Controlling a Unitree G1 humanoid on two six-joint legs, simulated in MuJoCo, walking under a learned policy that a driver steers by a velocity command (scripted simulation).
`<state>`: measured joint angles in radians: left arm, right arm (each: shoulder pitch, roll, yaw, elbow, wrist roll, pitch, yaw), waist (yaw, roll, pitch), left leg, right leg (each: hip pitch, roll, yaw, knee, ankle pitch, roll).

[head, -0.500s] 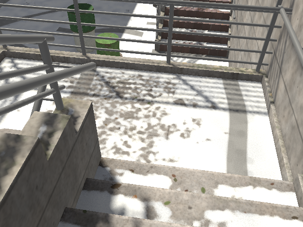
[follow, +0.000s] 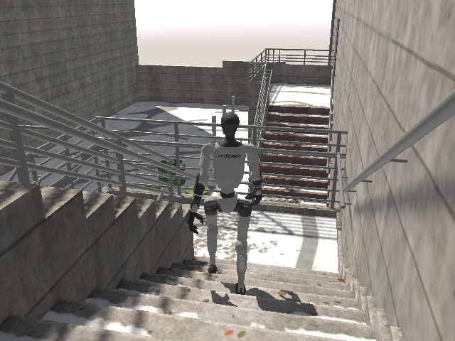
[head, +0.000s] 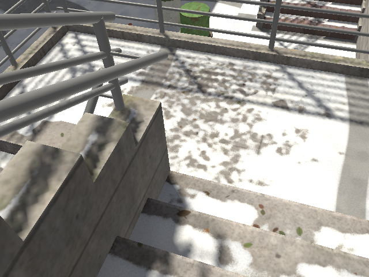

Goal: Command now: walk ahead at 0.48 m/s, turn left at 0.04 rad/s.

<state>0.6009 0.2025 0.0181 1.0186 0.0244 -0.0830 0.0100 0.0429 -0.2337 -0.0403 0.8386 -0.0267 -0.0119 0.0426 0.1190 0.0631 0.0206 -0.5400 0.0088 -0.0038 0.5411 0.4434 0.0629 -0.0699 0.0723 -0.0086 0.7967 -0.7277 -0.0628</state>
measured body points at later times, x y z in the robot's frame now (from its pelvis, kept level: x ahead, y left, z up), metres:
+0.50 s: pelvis +0.25 +0.01 -0.16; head +0.25 +0.01 +0.29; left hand +0.41 +0.26 -0.28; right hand +0.12 -0.22 -0.30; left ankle +0.15 +0.09 -0.85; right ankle +0.41 -0.16 -0.83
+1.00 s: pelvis +0.49 -0.08 -0.30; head +0.48 -0.09 +0.15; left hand +0.55 +0.17 -0.44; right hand +0.50 -0.36 -0.43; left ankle +0.69 +0.02 -0.96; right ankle +0.44 -0.13 -1.02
